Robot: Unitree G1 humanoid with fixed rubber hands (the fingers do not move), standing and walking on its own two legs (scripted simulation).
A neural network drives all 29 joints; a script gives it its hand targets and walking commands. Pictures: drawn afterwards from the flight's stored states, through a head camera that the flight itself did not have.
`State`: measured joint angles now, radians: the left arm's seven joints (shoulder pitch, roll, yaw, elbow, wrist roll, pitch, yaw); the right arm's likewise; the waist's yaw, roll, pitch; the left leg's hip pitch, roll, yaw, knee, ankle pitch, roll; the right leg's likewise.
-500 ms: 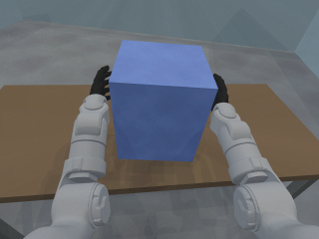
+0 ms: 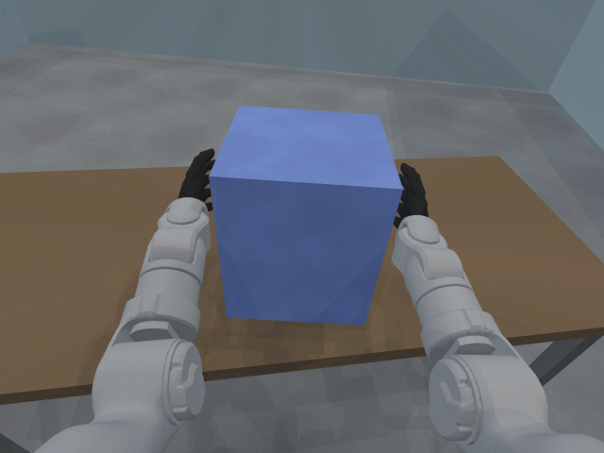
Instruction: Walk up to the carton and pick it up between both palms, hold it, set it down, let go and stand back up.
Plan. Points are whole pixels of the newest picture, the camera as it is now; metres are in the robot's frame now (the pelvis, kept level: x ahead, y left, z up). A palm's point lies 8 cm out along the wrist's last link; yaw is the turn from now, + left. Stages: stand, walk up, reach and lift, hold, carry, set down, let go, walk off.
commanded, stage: set down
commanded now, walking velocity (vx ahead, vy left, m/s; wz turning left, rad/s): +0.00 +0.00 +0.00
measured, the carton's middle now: (302, 216) +0.43 +0.00 +0.11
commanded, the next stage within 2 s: none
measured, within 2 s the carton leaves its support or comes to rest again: rests again in 1.68 s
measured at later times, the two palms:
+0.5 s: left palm (200, 208) +0.44 +0.14 +0.13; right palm (407, 231) +0.38 -0.15 +0.12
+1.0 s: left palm (204, 223) +0.44 +0.14 +0.10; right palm (401, 251) +0.38 -0.15 +0.09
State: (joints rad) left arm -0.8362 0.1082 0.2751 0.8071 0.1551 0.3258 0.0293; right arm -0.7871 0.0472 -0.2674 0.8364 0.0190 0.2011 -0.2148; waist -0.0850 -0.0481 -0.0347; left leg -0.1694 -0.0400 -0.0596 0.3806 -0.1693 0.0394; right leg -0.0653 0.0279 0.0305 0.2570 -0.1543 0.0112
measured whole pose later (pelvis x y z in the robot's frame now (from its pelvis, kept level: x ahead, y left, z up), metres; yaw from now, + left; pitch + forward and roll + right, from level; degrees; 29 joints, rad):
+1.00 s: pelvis +0.01 +0.01 +0.00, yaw -1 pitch +4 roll -2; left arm -0.90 0.16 0.24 1.15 0.12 0.02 -0.02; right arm -0.69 0.19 -0.47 0.82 -0.21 0.02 -0.21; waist -0.08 -0.04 -0.07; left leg -0.30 -0.03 -0.02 0.41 -0.18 0.05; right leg -0.21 0.02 0.03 0.29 -0.16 0.02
